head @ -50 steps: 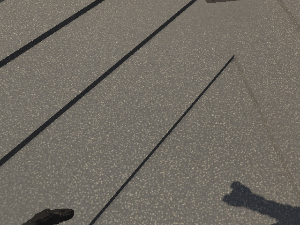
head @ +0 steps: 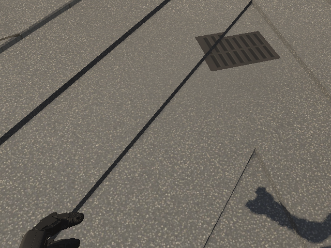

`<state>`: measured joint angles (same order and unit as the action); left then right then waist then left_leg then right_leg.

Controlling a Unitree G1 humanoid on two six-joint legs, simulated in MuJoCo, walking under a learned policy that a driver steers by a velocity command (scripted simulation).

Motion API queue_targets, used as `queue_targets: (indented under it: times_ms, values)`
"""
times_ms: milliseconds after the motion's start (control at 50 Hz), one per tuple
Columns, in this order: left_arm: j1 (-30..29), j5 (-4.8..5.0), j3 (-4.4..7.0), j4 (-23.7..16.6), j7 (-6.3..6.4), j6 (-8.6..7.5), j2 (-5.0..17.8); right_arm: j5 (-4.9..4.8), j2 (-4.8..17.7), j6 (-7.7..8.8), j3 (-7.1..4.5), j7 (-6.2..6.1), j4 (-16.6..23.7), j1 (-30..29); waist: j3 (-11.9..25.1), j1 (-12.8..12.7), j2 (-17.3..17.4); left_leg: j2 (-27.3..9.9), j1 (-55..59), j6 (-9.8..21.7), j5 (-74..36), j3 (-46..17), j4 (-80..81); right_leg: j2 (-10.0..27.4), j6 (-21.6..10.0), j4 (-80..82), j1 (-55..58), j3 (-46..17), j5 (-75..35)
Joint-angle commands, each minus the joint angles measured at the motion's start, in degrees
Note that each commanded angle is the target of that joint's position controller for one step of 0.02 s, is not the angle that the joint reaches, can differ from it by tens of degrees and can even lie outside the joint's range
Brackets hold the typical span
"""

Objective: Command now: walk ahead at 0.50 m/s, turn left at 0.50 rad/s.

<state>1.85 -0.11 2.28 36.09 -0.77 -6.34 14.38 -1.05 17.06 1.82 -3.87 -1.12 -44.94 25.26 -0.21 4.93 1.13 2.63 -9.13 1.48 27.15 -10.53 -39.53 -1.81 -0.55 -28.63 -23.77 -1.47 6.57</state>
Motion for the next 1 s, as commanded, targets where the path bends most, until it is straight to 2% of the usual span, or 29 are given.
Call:
queue_targets:
  times_ms: [20,40,60,80,100,120,200,280,360,380,420,440,460,480,500,520,540,560,580,600,640,700,780,840,900,940,960,980,1000]
  values:
    - [18.55,-0.11,4.02,0.96,0.16,0.57,10.43,-1.71,5.96,1.3,-0.72,-0.29,5.88,2.85,11.49,-8.74,-14.24,-2.87,-37.25,-1.06,5.08,1.57,-36.1,25.33,-12.97,11.59,39.11,-39.16,19.9]
    - [16.72,0.13,3.2,0.96,0.32,0.8,7.59,-1.24,7.27,1.0,-1.15,-0.06,6.69,-2.76,5.39,-9.54,-8.98,-4.42,-38.77,-1.27,0.1,2.86,-38.59,22.76,-11.12,11.77,33.2,-29.48,17.9]
    - [13.71,-0.19,2.63,1.03,0.21,0.87,6.45,-0.77,6.21,0.76,-1.09,0.06,6.93,-4.83,2.27,-8.08,-4.95,-6.09,-36.75,-1.62,-4.52,3.43,-37.65,19.95,-10.17,13.34,26.81,-23.16,11.95]
    - [11.54,-0.55,2.3,1.49,0.14,0.94,5.31,-0.34,5.53,0.55,-1.26,0.18,7.47,-6.17,0.06,-6.88,-5.83,-7.34,-35.71,-1.88,-7.21,3.6,-36.61,17.86,-9.95,14.65,22.67,-18.74,7.15]
    - [10.53,-0.93,2.23,1.93,0.24,0.83,5.21,-0.56,4.62,0.16,-1.23,0.54,7.77,-6.0,-0.84,-5.69,-7.61,-8.45,-33.75,-1.97,-8.69,4.02,-36.96,16.69,-9.62,16.13,19.38,-14.99,4.24]
    - [10.54,-0.8,2.32,2.53,0.29,0.72,4.94,-0.67,3.52,-0.3,-1.08,0.71,8.25,-5.88,-0.75,-5.25,-8.5,-8.57,-33.73,-2.07,-8.79,4.58,-39.06,16.5,-9.7,16.61,18.21,-12.81,1.73]
    - [12.34,-0.37,2.97,5.15,0.77,0.81,6.69,-0.22,1.04,-1.24,-0.01,0.93,11.72,-10.46,-2.25,-4.91,-4.71,-9.88,-40.45,-3.56,-9.59,4.42,-38.02,18.37,-11.23,18.62,17.94,-6.2,-4.64]
    - [13.79,-0.64,3.44,6.68,1.23,1.46,9.26,0.06,0.31,-0.74,1.02,1.94,14.4,-17.1,-2.78,-7.02,-4.16,-10.07,-40.78,-3.25,-15.94,8.0,-27.7,17.32,-10.12,18.87,20.0,2.19,-12.23]
    - [16.84,0.47,3.74,8.72,1.47,2.59,11.43,-0.45,-0.83,-0.07,1.77,3.54,17.74,-24.73,-4.18,-9.2,-5.02,-8.69,-37.26,-0.65,-15.32,13.32,-15.67,18.26,-8.41,18.2,23.85,7.11,-19.08]
    - [16.46,0.72,3.78,8.82,1.47,2.93,12.0,-0.54,-0.47,-0.05,1.59,3.83,17.94,-24.48,-3.48,-8.39,-5.74,-7.34,-33.74,0.44,-13.98,15.11,-12.88,18.11,-7.73,16.59,24.35,8.87,-25.57]
    - [16.46,0.93,4.19,9.05,1.71,3.3,14.13,-0.26,2.14,-0.34,0.21,4.01,17.62,-21.2,0.48,-5.33,-8.84,-2.04,-23.58,2.92,-9.75,19.24,-9.11,18.03,-6.64,8.3,25.84,11.5,-49.86]
    - [15.58,1.19,4.3,8.95,1.94,3.5,14.99,-0.45,4.34,-0.55,-1.2,3.94,16.14,-14.41,4.48,-0.83,-9.44,1.23,-13.9,4.83,-11.48,20.56,-4.51,17.26,-5.69,-0.94,25.37,13.03,-58.84]
    - [15.73,1.45,3.92,8.4,2.16,3.03,14.09,-0.64,8.49,-0.78,-3.42,3.32,13.8,-4.99,9.23,3.81,-7.8,3.21,1.95,7.16,-16.66,18.31,1.72,15.01,-3.57,-13.13,18.62,13.67,-53.06]
    - [16.31,-0.05,2.36,4.97,2.13,2.16,8.93,-0.61,15.86,-1.16,-5.66,2.05,12.82,0.81,13.32,4.25,5.6,-9.5,20.75,14.01,-11.54,-6.62,7.99,9.23,0.17,-35.3,-3.54,13.36,-15.64]
    - [16.57,-0.46,0.99,3.0,1.14,0.01,6.53,0.43,17.85,-0.29,-5.26,1.92,15.05,-1.63,23.79,0.59,13.69,-21.47,27.16,22.74,-2.67,-41.17,20.11,-0.43,1.12,-49.29,-15.67,-0.42,23.08]
    - [11.29,1.41,2.64,2.8,-0.03,-1.1,11.55,0.93,12.2,0.72,-3.37,2.48,15.07,-3.19,19.64,2.67,5.37,-20.9,23.75,19.47,1.1,-36.99,22.23,2.36,0.56,-53.5,-21.12,-6.84,19.12]
    - [9.16,2.22,2.14,1.78,-0.34,-1.62,10.08,0.91,9.47,1.21,-2.5,2.57,13.95,-3.92,11.14,0.96,4.13,-19.26,15.69,17.61,0.15,-28.29,22.61,4.5,-0.44,-50.27,-22.85,-4.95,15.95]
    - [8.86,1.16,1.78,1.84,0.22,-1.79,8.59,0.57,8.42,1.56,-2.24,2.67,13.54,-6.79,6.0,-1.78,-0.29,-16.49,7.36,15.72,-5.38,-22.11,22.95,6.65,-0.52,-45.95,-20.53,-4.0,12.96]
    - [10.08,0.33,2.26,2.29,0.65,-1.25,9.07,1.0,6.77,1.93,-1.71,2.76,13.71,-9.66,3.51,-4.47,1.18,-14.3,0.84,14.5,-12.75,-16.49,23.27,8.42,-0.38,-41.91,-16.4,-4.12,11.05]
    - [11.22,0.24,2.46,2.78,0.67,-0.42,9.25,1.39,5.91,2.02,-1.38,2.66,14.28,-11.75,2.57,-6.24,2.61,-12.64,-3.37,14.29,-15.46,-13.79,24.6,8.79,-0.23,-41.9,-13.35,-4.05,10.3]
    - [11.51,-0.49,2.17,3.18,0.83,0.81,8.1,0.82,6.05,2.41,-1.42,2.28,13.78,-12.23,2.13,-7.18,2.23,-11.09,-6.31,14.76,-21.21,-9.57,26.41,8.44,1.12,-37.46,-12.05,-2.4,8.68]
    - [6.87,-1.21,1.28,2.76,0.88,1.43,5.89,0.7,6.25,2.62,-1.34,1.14,12.09,-9.92,1.19,-5.6,1.5,-9.67,-6.9,14.03,-26.82,-3.79,27.65,7.63,3.43,-27.0,-12.16,-0.75,0.41]
    - [-1.32,-0.17,0.27,1.52,0.1,0.89,4.36,0.3,7.63,2.63,-1.6,0.7,9.67,-6.3,-0.03,-1.74,3.19,-9.19,-4.91,11.56,-22.96,-0.84,27.78,5.4,4.09,-9.95,-8.56,-0.25,-11.8]
    - [-5.05,0.66,0.5,0.25,-0.69,0.36,5.73,0.01,8.6,2.56,-1.84,0.86,7.83,-3.86,-1.62,-0.03,3.78,-11.69,-1.42,11.55,-20.42,-3.04,26.62,4.73,3.23,-4.66,-7.96,-0.77,-11.92]
    - [-4.19,0.88,0.84,0.1,-1.56,0.1,7.02,0.23,8.63,1.93,-1.87,0.84,6.44,-3.3,-1.81,-0.37,5.07,-15.26,5.71,10.57,-23.54,-4.42,23.93,4.67,0.58,-1.63,-8.97,-0.48,-6.53]
    - [-1.36,0.85,1.24,0.62,-1.81,-0.01,7.77,0.31,8.97,1.44,-1.98,0.74,5.79,-3.83,-1.15,-2.0,5.9,-15.53,8.5,9.17,-33.38,-3.3,20.34,3.33,-1.81,0.13,-5.1,1.38,-1.82]
    - [3.32,0.64,1.99,1.93,-1.66,-0.05,8.89,0.41,8.61,1.16,-1.78,0.57,5.7,-4.47,1.77,-4.66,5.18,-13.46,9.08,7.89,-43.85,-0.8,14.28,1.36,-3.47,2.11,1.51,3.11,-1.75]
    - [10.74,0.31,2.92,3.75,-1.51,-0.06,10.79,0.87,7.18,0.97,-1.14,0.34,5.89,-4.28,7.51,-8.01,3.14,-10.49,6.33,6.07,-49.03,2.74,3.36,2.64,-5.66,1.51,12.71,1.38,-4.49]
    - [19.74,-0.25,3.89,4.71,-1.45,-0.03,15.75,2.33,4.27,1.26,0.14,-0.03,7.61,-1.99,16.6,-9.41,-6.92,-5.47,-6.91,2.8,-32.19,6.26,-15.96,14.18,-11.61,-0.2,30.69,-15.67,-10.47]
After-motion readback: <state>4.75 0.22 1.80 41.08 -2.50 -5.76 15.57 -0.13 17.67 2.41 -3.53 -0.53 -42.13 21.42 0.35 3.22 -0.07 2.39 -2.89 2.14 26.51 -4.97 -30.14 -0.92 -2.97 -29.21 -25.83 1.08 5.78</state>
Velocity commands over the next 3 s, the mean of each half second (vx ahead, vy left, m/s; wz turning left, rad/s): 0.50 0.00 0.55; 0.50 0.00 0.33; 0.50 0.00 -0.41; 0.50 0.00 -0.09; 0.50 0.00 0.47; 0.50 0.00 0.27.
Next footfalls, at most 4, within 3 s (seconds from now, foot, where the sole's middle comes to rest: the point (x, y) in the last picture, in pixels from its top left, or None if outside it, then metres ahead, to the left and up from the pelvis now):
0.46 left None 0.36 0.19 -0.73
0.98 right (135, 198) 0.69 0.10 -0.73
1.44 left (67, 157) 0.90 0.40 -0.69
1.86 right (125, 123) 1.07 0.14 -0.69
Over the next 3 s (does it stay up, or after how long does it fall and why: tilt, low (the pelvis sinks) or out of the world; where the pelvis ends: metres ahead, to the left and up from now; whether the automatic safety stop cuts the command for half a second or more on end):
stays up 1.42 0.38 0.10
